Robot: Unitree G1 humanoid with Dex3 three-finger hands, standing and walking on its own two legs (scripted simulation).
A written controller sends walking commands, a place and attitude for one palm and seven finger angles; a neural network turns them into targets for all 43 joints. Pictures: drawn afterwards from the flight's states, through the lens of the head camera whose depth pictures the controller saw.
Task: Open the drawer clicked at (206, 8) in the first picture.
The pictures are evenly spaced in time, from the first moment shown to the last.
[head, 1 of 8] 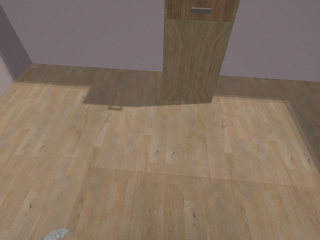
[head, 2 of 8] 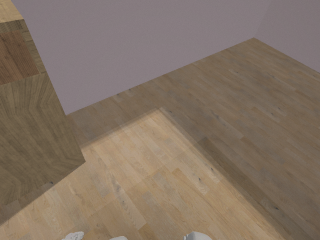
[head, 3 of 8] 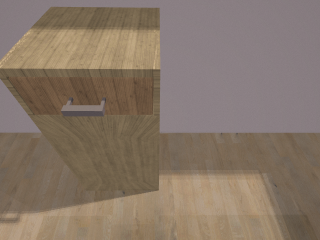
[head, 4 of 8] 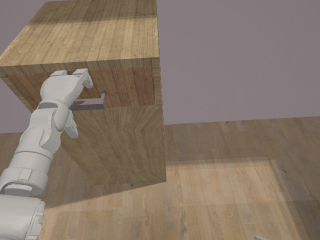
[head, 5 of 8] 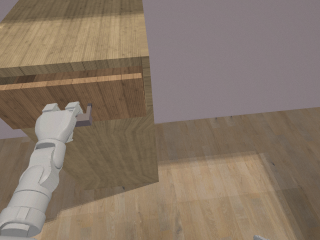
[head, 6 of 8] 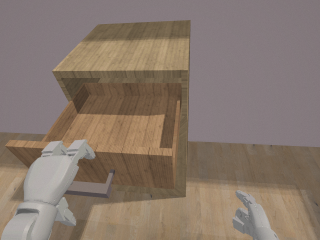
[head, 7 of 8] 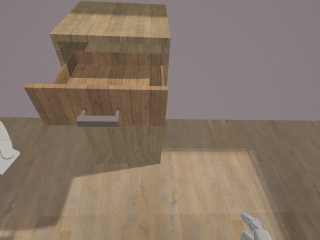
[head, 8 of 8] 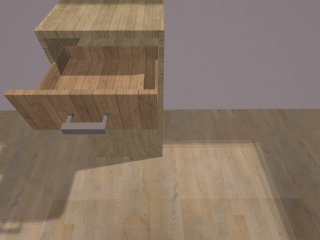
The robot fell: no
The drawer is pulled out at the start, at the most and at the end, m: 0.00 0.30 0.30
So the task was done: yes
